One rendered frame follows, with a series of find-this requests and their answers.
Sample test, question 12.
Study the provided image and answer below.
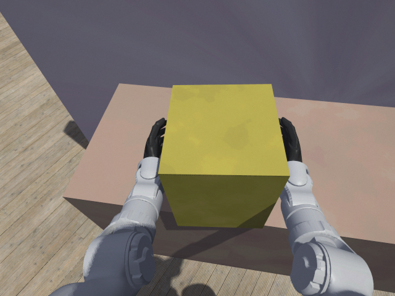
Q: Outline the right robot forearm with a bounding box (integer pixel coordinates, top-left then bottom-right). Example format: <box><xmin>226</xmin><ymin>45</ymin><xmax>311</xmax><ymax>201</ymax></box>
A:
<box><xmin>280</xmin><ymin>161</ymin><xmax>373</xmax><ymax>278</ymax></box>

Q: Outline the robot left hand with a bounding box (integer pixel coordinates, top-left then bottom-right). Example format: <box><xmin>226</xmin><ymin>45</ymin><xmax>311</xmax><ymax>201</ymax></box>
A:
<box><xmin>143</xmin><ymin>118</ymin><xmax>167</xmax><ymax>158</ymax></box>

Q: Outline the carton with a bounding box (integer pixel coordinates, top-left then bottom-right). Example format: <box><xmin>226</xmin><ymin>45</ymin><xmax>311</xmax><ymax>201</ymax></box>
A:
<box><xmin>158</xmin><ymin>84</ymin><xmax>290</xmax><ymax>228</ymax></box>

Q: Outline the left robot forearm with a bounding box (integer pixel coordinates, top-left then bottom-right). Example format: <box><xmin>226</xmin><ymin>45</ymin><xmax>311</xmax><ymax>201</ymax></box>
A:
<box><xmin>83</xmin><ymin>157</ymin><xmax>165</xmax><ymax>279</ymax></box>

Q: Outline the robot right hand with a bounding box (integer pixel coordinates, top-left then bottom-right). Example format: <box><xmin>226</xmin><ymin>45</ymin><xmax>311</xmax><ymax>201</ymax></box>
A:
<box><xmin>278</xmin><ymin>117</ymin><xmax>302</xmax><ymax>162</ymax></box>

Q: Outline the robot left upper arm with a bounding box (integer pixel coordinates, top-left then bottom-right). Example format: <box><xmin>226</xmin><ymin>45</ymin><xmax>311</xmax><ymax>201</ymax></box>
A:
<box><xmin>48</xmin><ymin>231</ymin><xmax>156</xmax><ymax>296</ymax></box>

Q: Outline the robot right upper arm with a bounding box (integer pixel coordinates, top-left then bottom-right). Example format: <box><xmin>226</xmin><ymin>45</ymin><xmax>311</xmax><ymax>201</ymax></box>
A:
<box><xmin>290</xmin><ymin>241</ymin><xmax>373</xmax><ymax>296</ymax></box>

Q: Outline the pedestal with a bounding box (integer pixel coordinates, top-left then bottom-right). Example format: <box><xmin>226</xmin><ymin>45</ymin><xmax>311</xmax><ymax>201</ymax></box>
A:
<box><xmin>62</xmin><ymin>83</ymin><xmax>395</xmax><ymax>293</ymax></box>

